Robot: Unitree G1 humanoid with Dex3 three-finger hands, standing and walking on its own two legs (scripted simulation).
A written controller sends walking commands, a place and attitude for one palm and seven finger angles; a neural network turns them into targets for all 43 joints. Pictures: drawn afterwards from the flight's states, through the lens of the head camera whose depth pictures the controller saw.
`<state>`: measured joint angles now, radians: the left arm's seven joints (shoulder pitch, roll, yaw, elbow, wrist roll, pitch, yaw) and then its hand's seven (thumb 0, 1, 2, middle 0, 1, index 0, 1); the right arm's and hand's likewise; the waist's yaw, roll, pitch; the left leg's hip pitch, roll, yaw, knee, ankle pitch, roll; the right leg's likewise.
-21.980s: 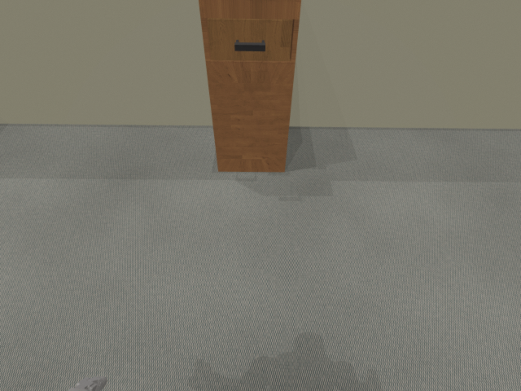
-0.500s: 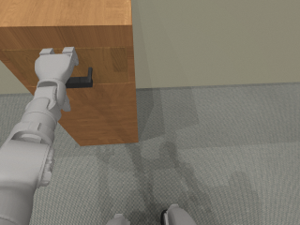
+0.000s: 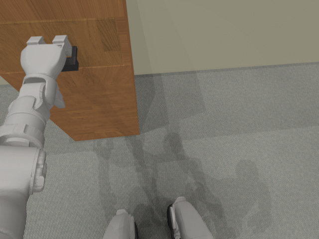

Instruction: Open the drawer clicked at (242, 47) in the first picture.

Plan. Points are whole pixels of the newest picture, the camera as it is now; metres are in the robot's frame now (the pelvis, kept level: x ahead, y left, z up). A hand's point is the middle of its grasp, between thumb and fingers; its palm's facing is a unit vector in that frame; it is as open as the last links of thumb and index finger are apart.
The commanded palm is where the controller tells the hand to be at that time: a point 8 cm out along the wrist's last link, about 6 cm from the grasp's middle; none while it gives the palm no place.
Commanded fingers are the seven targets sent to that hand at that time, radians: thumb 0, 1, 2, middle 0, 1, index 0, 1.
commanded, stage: lower the fingers behind the handle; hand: left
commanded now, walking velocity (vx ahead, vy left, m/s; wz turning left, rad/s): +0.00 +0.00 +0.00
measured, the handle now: (53, 58) +0.58 +0.22 +0.04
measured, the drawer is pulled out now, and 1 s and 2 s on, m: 0.00 0.00 0.01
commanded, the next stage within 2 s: close the thumb around the handle in 0.48 s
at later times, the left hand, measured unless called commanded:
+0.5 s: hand (55, 73) +0.54 +0.21 +0.03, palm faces -0.04 +0.00 -1.00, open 13.7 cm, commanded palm +0.53 +0.23 +0.07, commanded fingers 0.00 -0.50 0.30 -0.30 -1.20 -0.30 -1.20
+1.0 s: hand (55, 72) +0.54 +0.21 +0.03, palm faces -0.03 +0.00 -1.00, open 9.2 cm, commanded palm +0.53 +0.22 +0.07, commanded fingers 0.00 0.73 0.83 -0.39 -1.33 -0.39 -1.33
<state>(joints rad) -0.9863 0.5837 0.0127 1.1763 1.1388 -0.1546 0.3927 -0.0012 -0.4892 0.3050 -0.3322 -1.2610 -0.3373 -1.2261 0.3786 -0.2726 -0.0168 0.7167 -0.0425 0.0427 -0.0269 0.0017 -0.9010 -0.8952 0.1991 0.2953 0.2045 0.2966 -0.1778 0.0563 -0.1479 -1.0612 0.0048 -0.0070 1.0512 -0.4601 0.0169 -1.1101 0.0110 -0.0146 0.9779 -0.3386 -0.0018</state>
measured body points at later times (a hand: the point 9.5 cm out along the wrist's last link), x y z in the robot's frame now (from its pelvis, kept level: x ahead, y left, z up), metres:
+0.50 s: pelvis -0.01 +0.00 +0.00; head +0.14 +0.01 +0.42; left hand +0.53 +0.21 +0.08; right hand -0.02 -0.28 -0.12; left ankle +0.01 +0.11 -0.66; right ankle +0.06 -0.12 -0.66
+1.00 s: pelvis -0.01 +0.01 +0.00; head +0.14 +0.01 +0.42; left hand +0.53 +0.21 +0.08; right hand -0.03 -0.27 -0.12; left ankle +0.01 +0.11 -0.66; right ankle +0.06 -0.12 -0.66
